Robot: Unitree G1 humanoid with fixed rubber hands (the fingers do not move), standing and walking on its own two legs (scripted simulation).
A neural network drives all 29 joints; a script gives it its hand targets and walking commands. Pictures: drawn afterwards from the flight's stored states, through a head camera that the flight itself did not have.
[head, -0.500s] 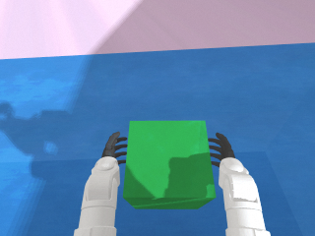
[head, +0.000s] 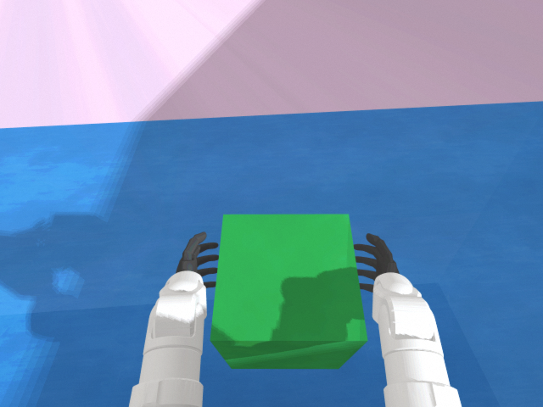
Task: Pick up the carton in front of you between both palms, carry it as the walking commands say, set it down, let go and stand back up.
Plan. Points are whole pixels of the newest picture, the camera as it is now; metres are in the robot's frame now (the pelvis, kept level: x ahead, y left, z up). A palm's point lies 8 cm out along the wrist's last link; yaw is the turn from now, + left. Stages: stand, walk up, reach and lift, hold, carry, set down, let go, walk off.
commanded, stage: carry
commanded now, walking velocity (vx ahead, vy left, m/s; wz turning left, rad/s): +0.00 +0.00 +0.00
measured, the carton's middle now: (285, 297) +0.34 +0.00 -0.06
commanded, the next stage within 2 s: hold in 1.12 s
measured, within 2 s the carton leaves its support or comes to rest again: neither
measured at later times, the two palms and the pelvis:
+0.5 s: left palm (192, 289) +0.29 +0.14 +0.05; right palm (392, 292) +0.28 -0.15 +0.04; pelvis -0.01 +0.00 +0.00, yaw -1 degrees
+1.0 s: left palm (196, 297) +0.27 +0.13 +0.05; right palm (401, 302) +0.27 -0.16 +0.04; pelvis -0.02 -0.01 +0.00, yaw -1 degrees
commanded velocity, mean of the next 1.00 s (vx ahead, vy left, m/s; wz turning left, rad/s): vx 0.00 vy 0.00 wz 0.00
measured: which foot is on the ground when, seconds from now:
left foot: down 0.00-1.00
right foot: down 0.00-1.00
